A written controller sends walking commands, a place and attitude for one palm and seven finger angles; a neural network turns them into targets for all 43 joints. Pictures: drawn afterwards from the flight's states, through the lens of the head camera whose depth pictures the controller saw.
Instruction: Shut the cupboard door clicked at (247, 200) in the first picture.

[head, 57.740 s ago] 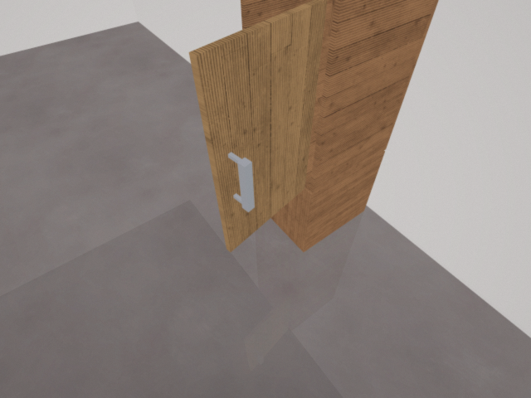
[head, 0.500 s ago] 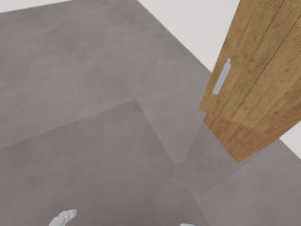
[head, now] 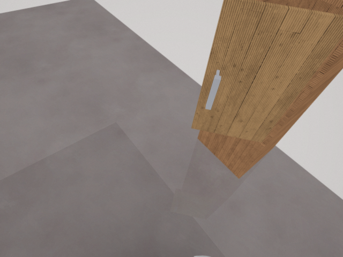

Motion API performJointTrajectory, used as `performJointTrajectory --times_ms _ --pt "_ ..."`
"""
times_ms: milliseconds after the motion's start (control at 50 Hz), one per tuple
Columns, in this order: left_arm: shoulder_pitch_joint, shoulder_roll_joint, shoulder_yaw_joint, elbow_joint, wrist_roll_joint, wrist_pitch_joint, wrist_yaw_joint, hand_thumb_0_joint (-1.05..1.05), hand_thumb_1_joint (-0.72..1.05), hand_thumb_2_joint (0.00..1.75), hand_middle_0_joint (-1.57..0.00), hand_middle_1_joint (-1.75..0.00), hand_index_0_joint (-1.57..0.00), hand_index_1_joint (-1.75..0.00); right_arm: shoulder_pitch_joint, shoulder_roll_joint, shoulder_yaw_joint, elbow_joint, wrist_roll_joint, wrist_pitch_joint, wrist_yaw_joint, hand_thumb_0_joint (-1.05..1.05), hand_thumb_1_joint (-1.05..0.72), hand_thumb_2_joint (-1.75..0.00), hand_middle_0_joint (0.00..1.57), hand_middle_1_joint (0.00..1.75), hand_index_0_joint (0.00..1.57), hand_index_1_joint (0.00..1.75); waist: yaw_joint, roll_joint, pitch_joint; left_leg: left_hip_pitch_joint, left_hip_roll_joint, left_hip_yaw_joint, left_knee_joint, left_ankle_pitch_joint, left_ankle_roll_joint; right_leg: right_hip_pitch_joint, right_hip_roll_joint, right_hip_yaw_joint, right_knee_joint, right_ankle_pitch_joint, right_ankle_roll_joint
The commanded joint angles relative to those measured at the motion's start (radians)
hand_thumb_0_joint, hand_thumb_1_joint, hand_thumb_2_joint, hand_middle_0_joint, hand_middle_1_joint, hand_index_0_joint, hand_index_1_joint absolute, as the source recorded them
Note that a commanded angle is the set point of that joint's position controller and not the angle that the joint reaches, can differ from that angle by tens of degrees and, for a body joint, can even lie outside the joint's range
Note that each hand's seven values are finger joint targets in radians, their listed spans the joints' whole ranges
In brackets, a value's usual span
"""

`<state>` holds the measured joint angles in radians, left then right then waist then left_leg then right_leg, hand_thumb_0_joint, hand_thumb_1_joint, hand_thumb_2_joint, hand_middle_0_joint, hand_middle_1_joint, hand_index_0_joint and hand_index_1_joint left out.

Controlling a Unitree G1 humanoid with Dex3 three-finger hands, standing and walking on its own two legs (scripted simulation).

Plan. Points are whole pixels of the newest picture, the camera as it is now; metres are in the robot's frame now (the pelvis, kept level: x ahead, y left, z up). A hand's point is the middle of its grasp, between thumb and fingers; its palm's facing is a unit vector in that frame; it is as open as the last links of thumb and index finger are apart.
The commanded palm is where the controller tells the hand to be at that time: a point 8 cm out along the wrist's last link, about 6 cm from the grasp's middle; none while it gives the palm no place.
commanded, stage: turn to face it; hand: left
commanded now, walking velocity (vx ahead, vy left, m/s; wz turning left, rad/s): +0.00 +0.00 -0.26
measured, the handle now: (213, 90) +0.69 -0.12 -0.05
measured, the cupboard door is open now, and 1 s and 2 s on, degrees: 40 40 40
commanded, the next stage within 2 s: take the last steps up to it in 0.02 s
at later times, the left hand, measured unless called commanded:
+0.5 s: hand out of the picture +0.09 +0.15 -0.17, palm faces -0.08 -0.98 -0.19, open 7.3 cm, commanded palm none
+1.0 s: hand (169, 179) +0.36 +0.02 -0.16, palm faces -0.25 -0.94 -0.25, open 7.3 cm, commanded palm none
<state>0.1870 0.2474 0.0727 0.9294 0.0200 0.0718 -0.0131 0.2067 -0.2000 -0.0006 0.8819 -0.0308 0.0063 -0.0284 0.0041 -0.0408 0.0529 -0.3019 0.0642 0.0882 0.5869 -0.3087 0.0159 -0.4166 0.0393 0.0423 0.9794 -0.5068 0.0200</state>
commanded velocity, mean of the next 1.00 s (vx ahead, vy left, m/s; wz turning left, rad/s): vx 0.14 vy -0.08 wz -0.15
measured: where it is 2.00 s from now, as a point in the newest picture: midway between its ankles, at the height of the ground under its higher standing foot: outside the picture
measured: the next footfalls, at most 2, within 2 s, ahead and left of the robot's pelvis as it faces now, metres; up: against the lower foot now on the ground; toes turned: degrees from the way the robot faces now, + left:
right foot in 0.26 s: +0.01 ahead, -0.14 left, +0.00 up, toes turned -7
left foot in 0.56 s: +0.19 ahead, +0.06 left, +0.00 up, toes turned +1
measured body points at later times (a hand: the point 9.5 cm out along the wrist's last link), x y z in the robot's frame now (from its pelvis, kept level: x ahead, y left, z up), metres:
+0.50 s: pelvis +0.07 -0.04 +0.00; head +0.10 -0.04 +0.45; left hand +0.10 +0.20 -0.15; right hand +0.09 -0.31 -0.14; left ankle +0.11 +0.07 -0.71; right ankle -0.03 -0.14 -0.73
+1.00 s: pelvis +0.21 -0.15 -0.01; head +0.24 -0.18 +0.43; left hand +0.37 +0.07 -0.14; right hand +0.11 -0.39 -0.17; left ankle +0.15 +0.04 -0.70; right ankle +0.23 -0.27 -0.73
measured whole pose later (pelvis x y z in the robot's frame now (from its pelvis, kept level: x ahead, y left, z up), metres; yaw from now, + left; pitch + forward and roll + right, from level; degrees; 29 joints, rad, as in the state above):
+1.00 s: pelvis +0.21 -0.15 -0.01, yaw -13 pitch +0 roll +0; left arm 0.11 0.21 0.05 0.96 0.03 -0.03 -0.02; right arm 0.33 -0.24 -0.05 1.07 -0.01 0.03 -0.02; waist -0.04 0.05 0.09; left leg -0.26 0.16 0.05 0.87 -0.57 -0.06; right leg -0.39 -0.03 -0.08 0.64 -0.26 -0.01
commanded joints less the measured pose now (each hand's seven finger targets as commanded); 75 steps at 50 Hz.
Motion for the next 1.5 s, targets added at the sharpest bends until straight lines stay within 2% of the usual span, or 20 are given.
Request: performJointTrajectory --times_ms 0,100,180,200,220,260,340,480,500,540,600,720,840,880,920,1000,1320,1340,1380,1480 --pt "-0.014 0.055 0.016 -0.074 -0.003 -0.018 -0.006 0.00 0.90 0.90 -0.20 -0.30 -0.20 -0.30 0.033 -0.194 -0.055 -0.037 -0.005 -0.012 -0.020 0.00 -0.90 -0.90 0.20 0.30 0.20 0.30 -0.009 0.215 -0.079 0.159 0.243 -0.156 -0.233 0.533 0.126 -0.073 -0.052 -0.025 0.082 0.029 0.021" --pt "-0.041 0.021 0.001 -0.072 -0.004 -0.021 -0.005 0.00 0.90 0.90 -0.20 -0.30 -0.20 -0.30 0.086 -0.211 -0.072 0.017 -0.004 -0.001 -0.013 0.00 -0.90 -0.90 0.20 0.30 0.20 0.30 -0.036 0.249 -0.101 0.180 0.253 -0.127 -0.203 0.518 0.131 0.051 -0.036 -0.098 -0.184 0.040 0.009" --pt "0.044 0.048 0.010 -0.033 0.002 -0.031 -0.020 0.00 0.90 0.90 -0.20 -0.30 -0.20 -0.30 0.064 -0.227 -0.085 0.030 0.001 0.006 -0.005 0.00 -0.90 -0.90 0.20 0.30 0.20 0.30 0.001 0.179 -0.108 0.051 0.234 -0.101 -0.160 0.052 0.061 0.281 -0.012 -0.138 -0.504 0.206 -0.017" --pt "0.089 0.087 0.022 -0.017 0.007 -0.039 -0.020 0.00 0.90 0.90 -0.20 -0.30 -0.20 -0.30 0.049 -0.205 -0.085 0.026 0.007 0.005 -0.001 0.00 -0.90 -0.90 0.20 0.30 0.20 0.30 0.028 0.088 -0.103 -0.049 0.177 -0.044 -0.070 -0.088 0.018 0.382 -0.064 -0.065 -0.620 0.165 -0.044" --pt "0.133 0.180 0.041 -0.004 0.017 -0.050 -0.011 0.00 0.90 0.90 -0.20 -0.30 -0.20 -0.30 0.028 -0.132 -0.071 0.000 0.017 0.001 0.004 0.00 -0.90 -0.90 0.20 0.30 0.20 0.30 0.054 -0.178 -0.076 -0.278 0.046 0.084 0.149 -0.284 -0.046 0.494 -0.279 0.248 -0.757 0.006 -0.139" --pt "0.168 0.197 0.048 0.009 0.007 -0.059 0.010 0.00 0.90 0.90 -0.20 -0.30 -0.20 -0.30 -0.105 -0.137 -0.062 -0.048 0.008 0.004 0.006 0.00 -0.90 -0.90 0.20 0.30 0.20 0.30 0.084 -0.193 0.020 -0.449 0.016 -0.050 0.478 -0.290 -0.052 0.406 -0.384 0.426 -0.825 0.025 -0.284" --pt "0.061 0.112 0.019 0.003 0.008 -0.088 0.014 0.00 0.90 0.90 -0.20 -0.30 -0.20 -0.30 -0.034 -0.118 -0.067 0.002 0.001 -0.012 0.022 0.00 -0.90 -0.90 0.20 0.30 0.20 0.30 -0.010 -0.107 0.018 -0.336 0.048 -0.032 0.456 -0.136 -0.071 0.319 -0.273 0.152 -0.738 0.341 -0.250" --pt "0.042 0.128 0.025 0.037 0.002 -0.086 0.001 0.00 0.90 0.90 -0.20 -0.30 -0.20 -0.30 0.084 -0.105 -0.062 0.031 0.003 -0.037 0.011 0.00 -0.90 -0.90 0.20 0.30 0.20 0.30 -0.069 -0.063 -0.024 0.018 -0.008 0.057 -0.012 0.058 -0.063 0.221 -0.198 0.090 -0.611 0.403 -0.197" --pt "0.042 0.102 0.020 0.036 -0.006 -0.084 -0.001 0.00 0.90 0.90 -0.20 -0.30 -0.20 -0.30 0.180 -0.141 -0.068 0.066 -0.002 -0.049 0.005 0.00 -0.90 -0.90 0.20 0.30 0.20 0.30 -0.107 0.014 -0.073 0.209 0.005 0.030 -0.125 0.127 -0.060 0.145 -0.146 0.054 -0.451 0.428 -0.160" --pt "0.069 0.037 -0.005 -0.011 -0.007 -0.082 -0.016 0.00 0.90 0.90 -0.20 -0.30 -0.20 -0.30 0.375 -0.317 -0.097 0.104 -0.021 -0.055 -0.017 0.00 -0.90 -0.90 0.20 0.30 0.20 0.30 -0.154 0.379 -0.174 0.470 0.460 -0.589 -0.306 0.058 0.136 -0.204 0.008 -0.052 0.090 -0.085 -0.059" --pt "-0.022 0.058 0.015 -0.009 0.016 -0.068 -0.028 0.00 0.90 0.90 -0.20 -0.30 -0.20 -0.30 0.199 -0.231 -0.074 0.064 -0.012 -0.050 -0.022 0.00 -0.90 -0.90 0.20 0.30 0.20 0.30 -0.082 0.215 0.026 0.153 0.421 -0.426 -0.379 -0.012 0.127 -0.256 -0.110 0.024 0.294 0.083 -0.038" --pt "-0.010 -0.001 0.005 0.003 0.007 -0.040 -0.044 0.00 0.90 0.90 -0.20 -0.30 -0.20 -0.30 0.145 -0.192 -0.070 0.089 -0.010 -0.060 -0.013 0.00 -0.90 -0.90 0.20 0.30 0.20 0.30 -0.029 0.208 -0.003 0.133 0.289 -0.030 -0.346 0.270 0.079 -0.141 -0.122 -0.068 -0.022 0.240 0.004" --pt "-0.011 0.023 0.007 -0.004 0.009 -0.053 -0.043 0.00 0.90 0.90 -0.20 -0.30 -0.20 -0.30 0.096 -0.217 -0.097 0.098 -0.008 -0.032 0.003 0.00 -0.90 -0.90 0.20 0.30 0.20 0.30 -0.011 0.220 0.009 0.031 0.274 0.014 -0.259 0.132 0.050 0.108 -0.073 -0.162 -0.332 0.319 -0.004" --pt "0.119 0.072 0.016 0.037 0.011 -0.073 -0.035 0.00 0.90 0.90 -0.20 -0.30 -0.20 -0.30 0.091 -0.202 -0.093 0.102 -0.002 -0.027 0.011 0.00 -0.90 -0.90 0.20 0.30 0.20 0.30 0.053 0.113 -0.060 0.001 0.191 0.076 -0.061 0.165 -0.002 0.313 -0.049 -0.162 -0.475 0.361 -0.020" --pt "0.283 0.223 0.038 0.087 0.007 -0.105 0.000 0.00 0.90 0.90 -0.20 -0.30 -0.20 -0.30 0.108 -0.060 -0.055 0.062 0.020 -0.023 0.015 0.00 -0.90 -0.90 0.20 0.30 0.20 0.30 0.097 -0.270 -0.194 -0.221 -0.029 0.066 0.445 -0.378 -0.056 0.517 -0.422 0.272 -0.627 0.819 -0.152" --pt "0.048 0.121 -0.005 0.032 0.005 -0.098 0.046 0.00 0.90 0.90 -0.20 -0.30 -0.20 -0.30 0.137 -0.079 -0.047 0.114 0.035 0.008 -0.006 0.00 -0.90 -0.90 0.20 0.30 0.20 0.30 0.001 -0.158 -0.175 -0.124 0.015 -0.098 0.475 -0.260 -0.058 0.349 -0.383 0.117 -0.537 1.227 -0.211" --pt "0.007 0.135 0.022 -0.003 0.011 -0.063 0.052 0.00 0.90 0.90 -0.20 -0.30 -0.20 -0.30 0.043 -0.072 -0.060 0.025 0.021 0.034 0.020 0.00 -0.90 -0.90 0.20 0.30 0.20 0.30 -0.018 -0.126 -0.138 0.075 -0.060 -0.060 -0.040 0.029 -0.054 0.202 -0.330 0.055 -0.542 0.712 -0.160" --pt "0.008 0.116 0.016 0.000 0.006 -0.058 0.049 0.00 0.90 0.90 -0.20 -0.30 -0.20 -0.30 0.066 -0.085 -0.061 0.036 0.019 0.026 0.022 0.00 -0.90 -0.90 0.20 0.30 0.20 0.30 -0.027 -0.087 -0.138 0.171 -0.034 -0.072 -0.153 0.146 -0.044 0.136 -0.288 0.030 -0.495 0.565 -0.113" --pt "0.051 0.030 -0.006 -0.018 -0.004 -0.040 0.047 0.00 0.90 0.90 -0.20 -0.30 -0.20 -0.30 0.019 -0.214 -0.071 0.000 0.004 0.017 0.017 0.00 -0.90 -0.90 0.20 0.30 0.20 0.30 -0.005 0.295 -0.092 0.089 0.273 -0.351 -0.280 0.441 0.110 0.060 -0.095 -0.107 -0.301 0.027 0.000" --pt "0.071 0.052 -0.004 0.029 -0.002 -0.025 0.041 0.00 0.90 0.90 -0.20 -0.30 -0.20 -0.30 -0.070 -0.151 -0.041 -0.001 0.005 0.004 -0.014 0.00 -0.90 -0.90 0.20 0.30 0.20 0.30 0.026 0.181 -0.071 0.095 0.186 -0.238 -0.251 0.538 0.161 0.023 -0.054 0.019 -0.001 0.028 -0.001"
